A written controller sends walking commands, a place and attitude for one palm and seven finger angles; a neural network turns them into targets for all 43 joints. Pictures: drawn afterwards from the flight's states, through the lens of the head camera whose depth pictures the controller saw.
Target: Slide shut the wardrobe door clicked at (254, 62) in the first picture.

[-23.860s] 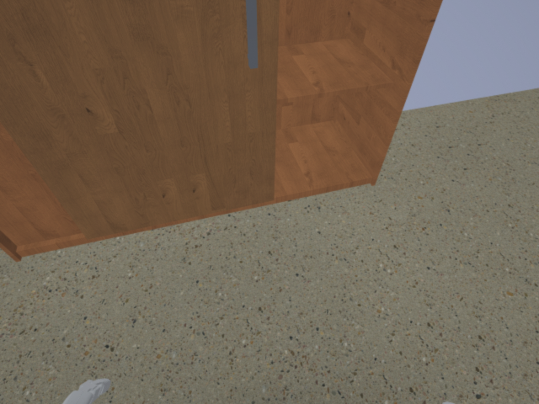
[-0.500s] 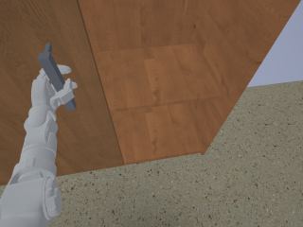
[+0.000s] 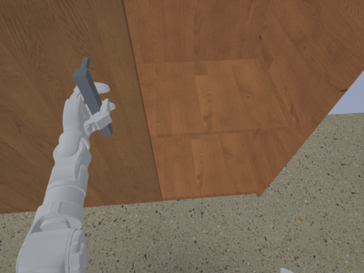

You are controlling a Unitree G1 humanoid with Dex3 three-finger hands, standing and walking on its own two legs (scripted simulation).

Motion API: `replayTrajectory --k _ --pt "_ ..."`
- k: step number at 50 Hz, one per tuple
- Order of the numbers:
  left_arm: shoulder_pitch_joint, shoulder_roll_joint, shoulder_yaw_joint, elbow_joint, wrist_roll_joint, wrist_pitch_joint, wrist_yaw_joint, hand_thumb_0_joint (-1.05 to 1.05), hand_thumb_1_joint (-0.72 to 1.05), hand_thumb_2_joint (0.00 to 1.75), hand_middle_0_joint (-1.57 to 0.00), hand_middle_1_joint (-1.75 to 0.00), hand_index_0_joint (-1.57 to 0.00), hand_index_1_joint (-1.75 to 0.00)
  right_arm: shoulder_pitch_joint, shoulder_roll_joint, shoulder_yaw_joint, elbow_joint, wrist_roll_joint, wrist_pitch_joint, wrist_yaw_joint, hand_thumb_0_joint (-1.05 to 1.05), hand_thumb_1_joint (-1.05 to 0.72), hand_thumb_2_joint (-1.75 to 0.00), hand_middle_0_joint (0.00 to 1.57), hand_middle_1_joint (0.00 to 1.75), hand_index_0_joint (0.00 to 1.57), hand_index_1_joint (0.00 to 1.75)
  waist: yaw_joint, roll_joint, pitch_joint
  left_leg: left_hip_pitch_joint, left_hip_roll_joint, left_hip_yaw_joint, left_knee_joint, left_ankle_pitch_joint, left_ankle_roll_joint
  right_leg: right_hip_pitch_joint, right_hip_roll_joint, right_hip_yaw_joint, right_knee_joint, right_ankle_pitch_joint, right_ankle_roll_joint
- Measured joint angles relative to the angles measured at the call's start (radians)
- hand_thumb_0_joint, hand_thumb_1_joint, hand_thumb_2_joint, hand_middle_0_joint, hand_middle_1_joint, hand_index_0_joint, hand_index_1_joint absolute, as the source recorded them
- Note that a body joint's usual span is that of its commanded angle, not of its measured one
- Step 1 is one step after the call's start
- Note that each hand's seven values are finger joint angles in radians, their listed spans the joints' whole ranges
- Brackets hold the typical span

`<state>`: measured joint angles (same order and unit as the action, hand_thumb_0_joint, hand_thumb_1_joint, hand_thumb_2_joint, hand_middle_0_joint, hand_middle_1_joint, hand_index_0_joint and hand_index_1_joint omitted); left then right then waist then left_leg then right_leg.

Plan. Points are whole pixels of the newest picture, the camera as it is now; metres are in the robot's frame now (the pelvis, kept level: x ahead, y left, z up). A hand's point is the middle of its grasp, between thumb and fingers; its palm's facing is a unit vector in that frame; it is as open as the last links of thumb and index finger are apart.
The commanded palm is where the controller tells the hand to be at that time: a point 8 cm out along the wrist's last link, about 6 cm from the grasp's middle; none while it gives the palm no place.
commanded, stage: tug the door sideways, standing still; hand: left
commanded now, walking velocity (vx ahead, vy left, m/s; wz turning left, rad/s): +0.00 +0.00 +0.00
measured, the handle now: (97, 100) +0.48 +0.21 +0.10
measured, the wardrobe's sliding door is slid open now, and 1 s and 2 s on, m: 0.54 0.53 0.48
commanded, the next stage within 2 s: step sideways, sliding the door along in 0.70 s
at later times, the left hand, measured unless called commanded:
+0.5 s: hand (107, 114) +0.43 +0.18 +0.10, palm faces +0.19 -0.98 -0.03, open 5.6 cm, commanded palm +0.41 +0.17 +0.10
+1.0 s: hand (106, 115) +0.43 +0.18 +0.10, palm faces +0.19 -0.97 -0.16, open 5.6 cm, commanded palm +0.41 +0.19 +0.11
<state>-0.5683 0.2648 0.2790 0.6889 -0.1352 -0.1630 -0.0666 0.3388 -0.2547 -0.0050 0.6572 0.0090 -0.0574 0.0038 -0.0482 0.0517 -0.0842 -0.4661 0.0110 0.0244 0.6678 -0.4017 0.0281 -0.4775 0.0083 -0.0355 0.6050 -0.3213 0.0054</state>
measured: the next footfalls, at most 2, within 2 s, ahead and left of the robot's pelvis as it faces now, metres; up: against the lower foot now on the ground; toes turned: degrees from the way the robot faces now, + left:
right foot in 1.58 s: +0.23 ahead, -0.20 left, +0.00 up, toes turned +7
left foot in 1.76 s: +0.07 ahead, +0.03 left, +0.00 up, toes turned +18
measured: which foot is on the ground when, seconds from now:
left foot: down 0.00-1.00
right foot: down 0.00-1.00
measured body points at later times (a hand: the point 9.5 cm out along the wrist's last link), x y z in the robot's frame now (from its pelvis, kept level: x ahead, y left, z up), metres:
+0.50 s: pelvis -0.02 +0.00 -0.01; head +0.04 +0.00 +0.44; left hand +0.42 +0.23 +0.10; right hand +0.01 -0.26 -0.14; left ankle -0.05 +0.09 -0.72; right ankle -0.03 -0.13 -0.72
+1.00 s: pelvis -0.02 -0.01 +0.00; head +0.05 -0.02 +0.44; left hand +0.42 +0.23 +0.11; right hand +0.07 -0.26 -0.13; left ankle -0.05 +0.09 -0.72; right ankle -0.02 -0.13 -0.72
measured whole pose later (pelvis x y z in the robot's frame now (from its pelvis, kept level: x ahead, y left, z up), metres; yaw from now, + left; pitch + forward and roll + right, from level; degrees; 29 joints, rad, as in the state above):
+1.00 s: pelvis -0.02 -0.01 +0.00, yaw +0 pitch +6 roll +0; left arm -0.75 0.33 0.16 0.88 -0.09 -0.14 0.07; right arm 0.29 -0.24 0.00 0.69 0.04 -0.07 -0.06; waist -0.02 0.03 0.04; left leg -0.40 0.00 0.03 0.67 -0.38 0.03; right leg -0.48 0.00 -0.02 0.73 -0.34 -0.01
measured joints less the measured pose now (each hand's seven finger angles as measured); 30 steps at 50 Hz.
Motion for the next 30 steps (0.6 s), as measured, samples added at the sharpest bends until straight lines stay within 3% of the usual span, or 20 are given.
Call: replayTrajectory --k 10,30 --pt "-0.114 -0.006 -0.047 0.149 -0.003 -0.028 0.079 0.01 0.72 0.84 -0.38 -1.4 -0.4 -1.4 0.012 0.015 0.0 0.056 -0.012 -0.027 0.024 0.01 -0.9 -0.9 0.21 0.3 0.2 0.3 0.003 -0.001 -0.006 -0.043 -0.015 -0.028 0.03 0.009 -0.001 -0.03 -0.013 -0.018 0.029 -0.008 0.0" --pt "-0.204 0.017 -0.106 0.266 -0.024 -0.097 0.102 0.0 0.74 0.8 -0.4 -1.4 -0.36 -1.4 0.065 -0.012 -0.009 0.107 -0.014 -0.077 0.043 0.01 -0.9 -0.9 0.2 0.3 0.2 0.3 -0.001 0.002 0.006 -0.1 -0.022 -0.047 0.08 0.009 -0.003 -0.078 -0.02 -0.035 0.074 -0.013 -0.003"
